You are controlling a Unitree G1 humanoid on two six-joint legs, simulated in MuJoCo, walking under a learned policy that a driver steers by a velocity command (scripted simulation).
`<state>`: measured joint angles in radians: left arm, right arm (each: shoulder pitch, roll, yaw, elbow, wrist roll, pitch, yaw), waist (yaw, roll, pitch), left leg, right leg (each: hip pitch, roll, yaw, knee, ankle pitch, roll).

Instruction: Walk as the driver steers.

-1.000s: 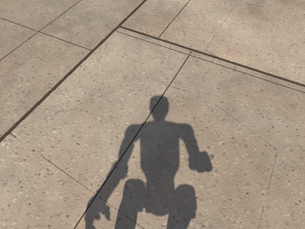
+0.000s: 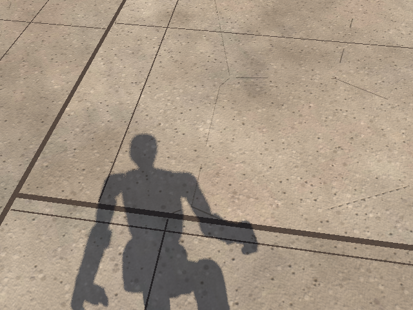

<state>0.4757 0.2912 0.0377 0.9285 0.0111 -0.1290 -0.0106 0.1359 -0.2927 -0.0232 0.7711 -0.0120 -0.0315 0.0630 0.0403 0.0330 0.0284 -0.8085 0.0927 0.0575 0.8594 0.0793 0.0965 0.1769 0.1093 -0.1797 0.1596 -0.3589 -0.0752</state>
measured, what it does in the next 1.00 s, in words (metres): walks ahead, turning left: left foot, then right foot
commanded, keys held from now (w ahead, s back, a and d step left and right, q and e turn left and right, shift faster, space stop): w+q+shift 0.50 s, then w+shift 0.16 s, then shift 0.14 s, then s+shift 0.20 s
